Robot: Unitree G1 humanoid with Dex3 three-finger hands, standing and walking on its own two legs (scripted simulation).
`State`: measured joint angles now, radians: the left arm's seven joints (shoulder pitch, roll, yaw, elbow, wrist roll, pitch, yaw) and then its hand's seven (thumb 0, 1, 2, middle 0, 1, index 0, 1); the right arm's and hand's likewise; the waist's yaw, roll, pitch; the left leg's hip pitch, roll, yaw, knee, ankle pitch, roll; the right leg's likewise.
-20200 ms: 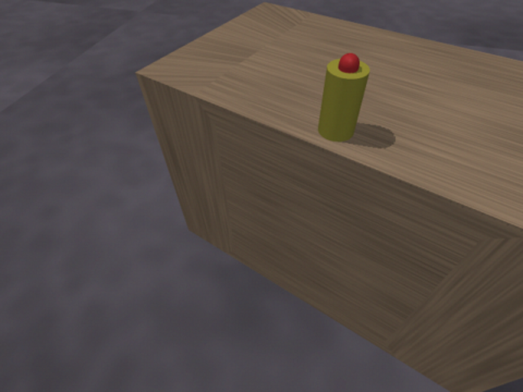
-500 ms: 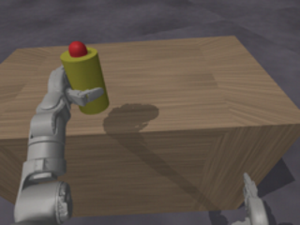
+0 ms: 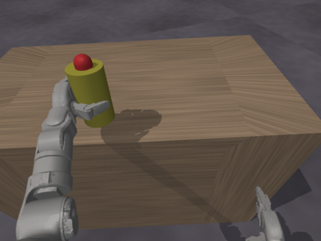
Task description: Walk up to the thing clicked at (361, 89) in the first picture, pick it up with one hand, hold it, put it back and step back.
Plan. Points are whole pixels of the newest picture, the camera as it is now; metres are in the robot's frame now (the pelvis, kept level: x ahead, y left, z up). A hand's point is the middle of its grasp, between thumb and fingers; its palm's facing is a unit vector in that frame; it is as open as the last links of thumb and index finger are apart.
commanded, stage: loosen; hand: left
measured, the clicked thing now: (91, 90) +0.43 +0.17 +0.20
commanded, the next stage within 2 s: lower in 0.06 s
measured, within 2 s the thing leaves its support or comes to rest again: rests again in 1.40 s
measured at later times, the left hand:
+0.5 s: hand (94, 102) +0.43 +0.18 +0.16, palm faces +0.14 -0.99 -0.01, open 11.2 cm
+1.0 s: hand (87, 94) +0.44 +0.19 +0.18, palm faces +0.16 -0.99 +0.00, open 11.0 cm
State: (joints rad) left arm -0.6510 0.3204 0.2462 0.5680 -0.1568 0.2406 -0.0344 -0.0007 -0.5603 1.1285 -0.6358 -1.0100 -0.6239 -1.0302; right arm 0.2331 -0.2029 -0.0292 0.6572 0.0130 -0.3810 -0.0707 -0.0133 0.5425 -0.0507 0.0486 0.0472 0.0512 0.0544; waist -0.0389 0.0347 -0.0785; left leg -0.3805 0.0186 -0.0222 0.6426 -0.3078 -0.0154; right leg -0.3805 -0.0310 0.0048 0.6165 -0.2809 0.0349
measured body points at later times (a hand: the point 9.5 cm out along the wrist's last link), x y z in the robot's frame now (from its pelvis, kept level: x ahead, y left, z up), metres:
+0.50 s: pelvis +0.00 +0.00 +0.00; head +0.00 +0.00 +0.45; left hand +0.42 +0.23 +0.16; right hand +0.15 -0.25 -0.06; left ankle +0.02 +0.13 -0.72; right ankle +0.02 -0.14 -0.72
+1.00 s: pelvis +0.00 +0.00 +0.01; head +0.00 +0.00 +0.46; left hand +0.42 +0.24 +0.18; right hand +0.15 -0.25 -0.07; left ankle +0.02 +0.13 -0.72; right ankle +0.02 -0.14 -0.72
